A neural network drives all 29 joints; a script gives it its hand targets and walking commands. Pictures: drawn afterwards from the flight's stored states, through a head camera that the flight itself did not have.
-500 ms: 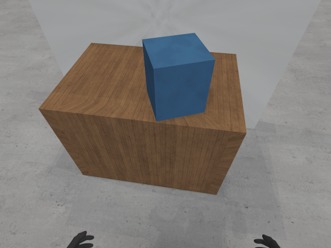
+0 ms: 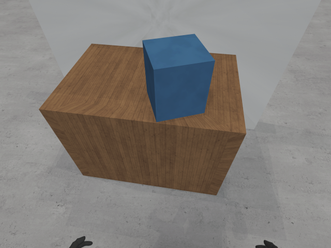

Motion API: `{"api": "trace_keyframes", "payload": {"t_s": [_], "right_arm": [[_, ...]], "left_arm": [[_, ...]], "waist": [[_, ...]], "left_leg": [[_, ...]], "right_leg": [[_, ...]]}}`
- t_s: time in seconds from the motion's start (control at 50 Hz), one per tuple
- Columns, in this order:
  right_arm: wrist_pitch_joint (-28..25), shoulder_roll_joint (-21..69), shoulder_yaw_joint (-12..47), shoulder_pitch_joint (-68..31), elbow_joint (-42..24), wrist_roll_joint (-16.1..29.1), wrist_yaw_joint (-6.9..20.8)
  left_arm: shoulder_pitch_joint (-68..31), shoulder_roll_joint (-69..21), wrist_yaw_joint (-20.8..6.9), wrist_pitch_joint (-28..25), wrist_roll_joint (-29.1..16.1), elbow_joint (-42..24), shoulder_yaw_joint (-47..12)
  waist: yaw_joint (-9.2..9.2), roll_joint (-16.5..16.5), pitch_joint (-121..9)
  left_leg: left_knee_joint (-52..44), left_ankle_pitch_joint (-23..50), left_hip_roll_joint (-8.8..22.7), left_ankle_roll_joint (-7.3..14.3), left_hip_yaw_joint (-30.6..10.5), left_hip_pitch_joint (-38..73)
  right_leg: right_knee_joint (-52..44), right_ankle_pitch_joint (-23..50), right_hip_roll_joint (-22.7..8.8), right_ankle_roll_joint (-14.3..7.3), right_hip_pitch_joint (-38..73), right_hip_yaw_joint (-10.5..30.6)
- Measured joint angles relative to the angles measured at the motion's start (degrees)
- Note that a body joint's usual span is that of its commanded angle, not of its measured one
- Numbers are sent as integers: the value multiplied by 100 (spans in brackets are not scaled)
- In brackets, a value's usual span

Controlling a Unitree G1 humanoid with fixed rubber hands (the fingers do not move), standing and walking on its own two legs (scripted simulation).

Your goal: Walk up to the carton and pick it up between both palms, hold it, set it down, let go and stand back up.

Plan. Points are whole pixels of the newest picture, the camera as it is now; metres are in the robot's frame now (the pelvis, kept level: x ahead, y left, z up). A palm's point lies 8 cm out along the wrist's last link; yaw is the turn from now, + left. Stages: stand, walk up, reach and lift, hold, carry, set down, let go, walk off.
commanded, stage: stand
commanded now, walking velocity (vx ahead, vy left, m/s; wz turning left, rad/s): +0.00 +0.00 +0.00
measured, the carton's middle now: (175, 78) +0.73 -0.01 -0.02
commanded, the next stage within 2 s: walk up in 1.44 s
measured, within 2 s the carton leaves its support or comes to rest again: neither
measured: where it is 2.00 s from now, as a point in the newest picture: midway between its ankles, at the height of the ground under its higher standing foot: outside the picture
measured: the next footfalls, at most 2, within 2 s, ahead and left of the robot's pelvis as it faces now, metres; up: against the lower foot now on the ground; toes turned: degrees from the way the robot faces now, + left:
none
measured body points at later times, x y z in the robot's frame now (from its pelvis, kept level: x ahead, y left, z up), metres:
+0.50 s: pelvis +0.00 +0.00 +0.00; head +0.01 +0.00 +0.45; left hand +0.10 +0.26 -0.11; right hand +0.09 -0.26 -0.11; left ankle +0.01 +0.12 -0.73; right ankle +0.02 -0.12 -0.73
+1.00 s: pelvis +0.00 +0.00 +0.00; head +0.01 +0.00 +0.45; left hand +0.09 +0.26 -0.11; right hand +0.08 -0.26 -0.11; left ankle +0.01 +0.12 -0.73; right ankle +0.02 -0.12 -0.73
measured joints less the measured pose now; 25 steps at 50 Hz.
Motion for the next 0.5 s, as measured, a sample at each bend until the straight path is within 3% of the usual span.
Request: {"api": "trace_keyframes", "payload": {"t_s": [0.5], "right_arm": [[2, -37, 45, 64, 165, 11, -15]], "left_arm": [[68, 36, 15, 4, -12, 169, -41]], "waist": [[1, 1, -13]], "left_leg": [[-93, 43, -2, 2, 2, 49]], "right_leg": [[-96, 45, -2, 4, 51, 3]]}}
